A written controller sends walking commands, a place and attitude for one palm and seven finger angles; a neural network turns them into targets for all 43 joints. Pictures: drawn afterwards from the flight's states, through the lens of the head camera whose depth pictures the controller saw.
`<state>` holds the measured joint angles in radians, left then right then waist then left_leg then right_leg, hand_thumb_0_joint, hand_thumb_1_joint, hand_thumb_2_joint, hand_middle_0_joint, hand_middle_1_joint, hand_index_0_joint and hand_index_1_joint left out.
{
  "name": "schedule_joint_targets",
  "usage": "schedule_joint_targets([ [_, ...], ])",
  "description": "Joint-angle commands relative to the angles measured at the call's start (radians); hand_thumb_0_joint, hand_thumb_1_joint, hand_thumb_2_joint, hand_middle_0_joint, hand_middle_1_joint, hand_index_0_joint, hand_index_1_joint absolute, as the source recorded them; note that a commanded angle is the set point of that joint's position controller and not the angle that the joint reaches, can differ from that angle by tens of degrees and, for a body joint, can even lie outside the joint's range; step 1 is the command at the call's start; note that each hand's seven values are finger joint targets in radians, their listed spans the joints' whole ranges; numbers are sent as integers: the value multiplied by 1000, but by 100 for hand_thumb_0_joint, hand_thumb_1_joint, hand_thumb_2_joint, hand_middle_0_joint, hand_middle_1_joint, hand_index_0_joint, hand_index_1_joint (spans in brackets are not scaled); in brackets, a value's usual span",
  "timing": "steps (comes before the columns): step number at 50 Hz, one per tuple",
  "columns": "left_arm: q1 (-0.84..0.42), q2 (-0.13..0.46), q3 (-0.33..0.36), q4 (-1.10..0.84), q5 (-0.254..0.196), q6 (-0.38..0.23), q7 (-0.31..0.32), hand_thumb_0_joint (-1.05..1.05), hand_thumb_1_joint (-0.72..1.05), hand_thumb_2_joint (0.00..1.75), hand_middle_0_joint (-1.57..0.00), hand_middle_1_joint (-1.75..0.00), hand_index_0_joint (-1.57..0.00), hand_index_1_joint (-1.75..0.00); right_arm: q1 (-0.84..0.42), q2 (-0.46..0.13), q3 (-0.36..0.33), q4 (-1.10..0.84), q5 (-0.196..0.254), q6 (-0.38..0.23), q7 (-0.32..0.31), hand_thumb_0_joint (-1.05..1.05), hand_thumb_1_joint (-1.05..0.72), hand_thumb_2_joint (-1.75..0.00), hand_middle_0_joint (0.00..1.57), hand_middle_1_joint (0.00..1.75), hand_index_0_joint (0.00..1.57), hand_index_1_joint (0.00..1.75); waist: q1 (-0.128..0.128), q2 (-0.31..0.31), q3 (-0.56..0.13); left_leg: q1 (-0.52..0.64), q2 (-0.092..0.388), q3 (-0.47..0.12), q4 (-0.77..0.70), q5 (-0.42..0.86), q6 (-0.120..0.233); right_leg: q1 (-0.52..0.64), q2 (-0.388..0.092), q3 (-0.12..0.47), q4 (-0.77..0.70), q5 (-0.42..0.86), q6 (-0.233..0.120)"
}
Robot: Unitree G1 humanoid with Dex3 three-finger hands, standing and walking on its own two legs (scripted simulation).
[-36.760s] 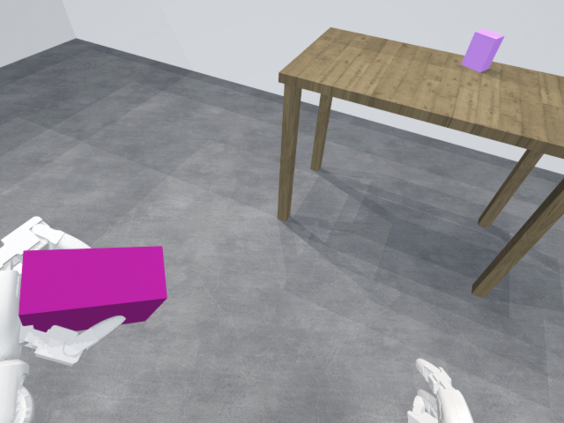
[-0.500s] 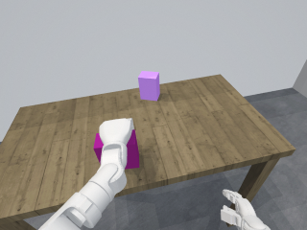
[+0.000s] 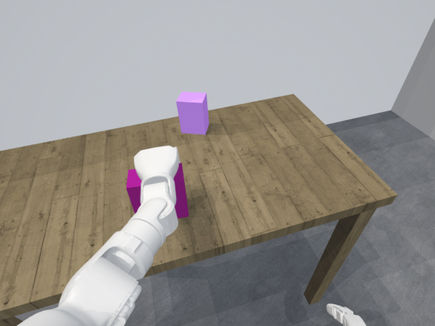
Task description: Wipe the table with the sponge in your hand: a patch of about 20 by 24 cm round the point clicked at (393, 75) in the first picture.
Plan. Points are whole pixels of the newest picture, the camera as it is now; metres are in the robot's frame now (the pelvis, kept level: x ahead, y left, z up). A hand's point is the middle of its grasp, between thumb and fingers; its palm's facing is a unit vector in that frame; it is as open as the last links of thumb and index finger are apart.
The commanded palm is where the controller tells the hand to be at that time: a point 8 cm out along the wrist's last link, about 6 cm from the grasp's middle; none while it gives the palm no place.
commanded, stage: wipe forward along the third lane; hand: left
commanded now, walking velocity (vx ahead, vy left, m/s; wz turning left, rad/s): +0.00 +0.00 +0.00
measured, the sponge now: (161, 200) +0.38 +0.16 +0.01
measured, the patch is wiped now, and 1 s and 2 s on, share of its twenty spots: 0.65 0.75 0.75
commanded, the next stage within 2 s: wipe back along the third lane in 1.12 s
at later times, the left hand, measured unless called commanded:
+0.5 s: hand (162, 165) +0.44 +0.16 +0.07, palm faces -0.06 -0.03 -1.00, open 9.9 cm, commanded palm +0.43 +0.17 +0.10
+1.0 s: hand (155, 153) +0.48 +0.19 +0.07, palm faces -0.07 -0.02 -1.00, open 9.9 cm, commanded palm +0.47 +0.19 +0.10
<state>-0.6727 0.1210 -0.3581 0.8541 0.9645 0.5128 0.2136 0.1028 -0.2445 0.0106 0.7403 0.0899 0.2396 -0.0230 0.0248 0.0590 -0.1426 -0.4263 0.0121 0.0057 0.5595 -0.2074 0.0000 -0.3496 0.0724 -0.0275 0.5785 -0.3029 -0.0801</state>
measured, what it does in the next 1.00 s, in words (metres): stands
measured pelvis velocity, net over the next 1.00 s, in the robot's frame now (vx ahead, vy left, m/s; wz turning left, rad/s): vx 0.01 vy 0.02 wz -0.03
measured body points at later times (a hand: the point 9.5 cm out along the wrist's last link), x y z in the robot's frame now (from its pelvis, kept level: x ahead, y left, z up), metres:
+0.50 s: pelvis +0.00 +0.00 +0.00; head +0.01 -0.01 +0.45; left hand +0.44 +0.16 +0.12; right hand +0.13 -0.25 -0.13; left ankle +0.05 +0.13 -0.73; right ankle +0.00 -0.07 -0.73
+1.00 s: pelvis +0.01 +0.02 +0.00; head +0.05 +0.02 +0.44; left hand +0.48 +0.19 +0.12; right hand +0.09 -0.24 -0.13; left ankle +0.05 +0.13 -0.73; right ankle +0.00 -0.07 -0.73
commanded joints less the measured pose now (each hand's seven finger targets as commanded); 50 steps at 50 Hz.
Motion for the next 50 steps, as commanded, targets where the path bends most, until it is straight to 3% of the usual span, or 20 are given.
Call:
schedule_joint_targets([
  [1, -326, 125, 50, -7, 23, -5, 35, 0, 10, 130, -120, -160, -120, -160, -155, -108, -30, -151, -9, -43, -15, 0, -90, -90, 20, 30, 20, 30, -28, -175, -119, 63, -39, 15, -33, -24, 44, -11, -49, 100, -154, 119, 31],
  [3, -353, 127, 53, 6, 23, -12, 37, 0, 10, 130, -120, -160, -120, -160, -143, -111, -34, -151, -7, -45, -17, 0, -90, -90, 20, 30, 20, 30, -36, -195, -120, 61, -36, 11, -34, -22, 47, -15, -47, 93, -153, 119, 34],
  [6, -348, 119, 50, 28, 29, -16, 39, 0, 10, 130, -120, -160, -120, -160, -121, -109, -39, -146, -10, -47, -17, 0, -90, -90, 20, 30, 20, 30, -34, -156, -147, 66, -34, 21, -28, -9, 47, -12, -47, 93, -147, 148, 32],
  [7, -358, 137, 73, 26, 29, -23, 40, 0, 10, 130, -120, -160, -120, -160, -116, -108, -41, -148, -9, -48, -15, 0, -90, -90, 20, 30, 20, 30, -34, -173, -163, 63, -31, 12, -26, 11, 47, 3, -45, 88, -139, 180, 31],
  [11, -363, 126, 60, 59, 29, -26, 49, 0, 10, 130, -120, -160, -120, -160, -97, -113, -42, -139, -13, -50, -14, 0, -90, -90, 20, 30, 20, 30, -43, -163, -153, 52, -30, 23, -22, 4, 48, -10, -45, 93, -141, 187, 34],
  [13, -399, 168, 86, 73, 26, -29, 53, 0, 10, 130, -120, -160, -120, -160, -96, -119, -41, -137, -11, -51, -17, 0, -90, -90, 20, 30, 20, 30, -52, -189, -132, 34, -29, 15, -25, -14, 49, -20, -44, 94, -147, 157, 39],
  [16, -454, 198, 92, 103, 30, -26, 59, 0, 10, 130, -120, -160, -120, -160, -79, -120, -38, -124, -13, -60, -24, 0, -90, -90, 20, 30, 20, 30, -63, -157, -132, 23, -28, 22, -20, -37, 50, -40, -49, 100, -154, 111, 44],
  [17, -490, 222, 116, 103, 28, -30, 58, 0, 10, 130, -120, -160, -120, -160, -77, -119, -38, -122, -12, -62, -26, 0, -90, -90, 20, 30, 20, 30, -71, -186, -139, 18, -24, 16, -22, -29, 52, -33, -47, 94, -152, 117, 45],
  [21, -513, 257, 116, 151, 47, -21, 56, 0, 10, 130, -120, -160, -120, -160, -52, -126, -34, -112, -15, -63, -29, 0, -90, -90, 20, 30, 20, 30, -79, -141, -160, 10, -25, 23, -12, -25, 51, -33, -51, 99, -143, 139, 47],
  [27, -539, 302, 153, 167, 49, -37, 46, 0, 10, 130, -120, -160, -120, -160, -18, -129, -39, -119, -18, -64, -25, 0, -90, -90, 20, 30, 20, 30, -84, -134, -246, 0, -23, 19, 8, 30, 53, 16, -49, 98, -115, 254, 50],
  [30, -522, 290, 141, 186, 55, -39, 45, 0, 10, 130, -120, -160, -120, -160, 4, -135, -41, -113, -22, -63, -19, 0, -90, -90, 20, 30, 20, 30, -88, -111, -235, 2, -23, 24, 17, 47, 53, -1, -47, 92, -108, 294, 49],
  [32, -537, 300, 155, 174, 60, -51, 41, 0, 10, 130, -120, -160, -120, -160, 13, -134, -47, -115, -24, -62, -18, 0, -90, -90, 20, 30, 20, 30, -91, -121, -266, 4, -22, 22, 25, 82, 54, 24, -47, 89, -98, 355, 48],
  [37, -510, 314, 177, 184, 55, -58, 43, 0, 10, 130, -120, -160, -120, -160, 33, -141, -55, -111, -28, -61, -13, 0, -90, -90, 20, 30, 20, 30, -89, -152, -267, -5, -21, 26, 28, 108, 57, 35, -45, 83, -94, 408, 50],
  [38, -504, 326, 176, 195, 64, -57, 45, 0, 10, 130, -120, -160, -120, -160, 40, -148, -52, -109, -28, -58, -12, 0, -90, -90, 20, 30, 20, 30, -91, -150, -251, -11, -22, 23, 27, 106, 56, 23, -43, 80, -89, 404, 48],
  [41, -550, 285, 143, 208, 65, -51, 51, 0, 10, 130, -120, -160, -120, -160, 44, -144, -53, -100, -27, -61, -9, 0, -90, -90, 20, 30, 20, 30, -109, -126, -215, 0, -15, 25, 20, 81, 56, -32, -40, 68, -101, 341, 48],
  [44, -616, 328, 164, 229, 70, -48, 59, 0, 10, 130, -120, -160, -120, -160, 55, -149, -52, -90, -28, -66, -12, 0, -90, -90, 20, 30, 20, 30, -118, -121, -224, -2, -12, 17, 16, 62, 56, -55, -34, 57, -98, 281, 47],
  [50, -695, 306, 151, 283, 77, -40, 76, 0, 10, 130, -120, -160, -120, -160, 87, -146, -54, -70, -33, -81, -8, 0, -90, -90, 20, 30, 20, 30, -136, -71, -269, 20, 0, 10, 25, 70, 52, -108, -24, 39, -81, 237, 42],
])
